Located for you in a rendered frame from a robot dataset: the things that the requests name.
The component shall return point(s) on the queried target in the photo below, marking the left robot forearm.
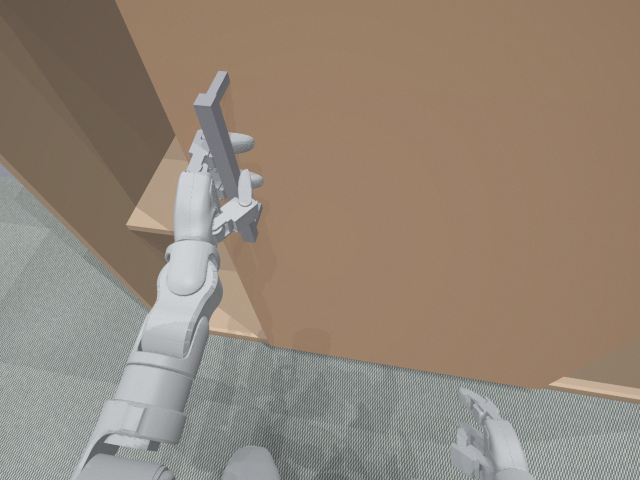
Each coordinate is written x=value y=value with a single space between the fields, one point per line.
x=149 y=402

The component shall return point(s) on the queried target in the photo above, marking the robot left thigh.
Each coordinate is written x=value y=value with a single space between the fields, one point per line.
x=251 y=463

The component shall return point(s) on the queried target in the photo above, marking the wardrobe door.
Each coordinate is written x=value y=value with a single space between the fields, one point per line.
x=619 y=367
x=451 y=186

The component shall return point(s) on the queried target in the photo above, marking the left robot hand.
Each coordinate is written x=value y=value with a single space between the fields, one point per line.
x=199 y=191

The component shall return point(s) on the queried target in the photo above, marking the right robot hand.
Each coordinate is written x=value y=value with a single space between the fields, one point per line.
x=483 y=455

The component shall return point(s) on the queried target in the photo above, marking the handle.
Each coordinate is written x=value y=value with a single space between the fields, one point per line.
x=213 y=125

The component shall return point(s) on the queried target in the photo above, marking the left robot upper arm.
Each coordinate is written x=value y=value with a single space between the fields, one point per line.
x=109 y=467

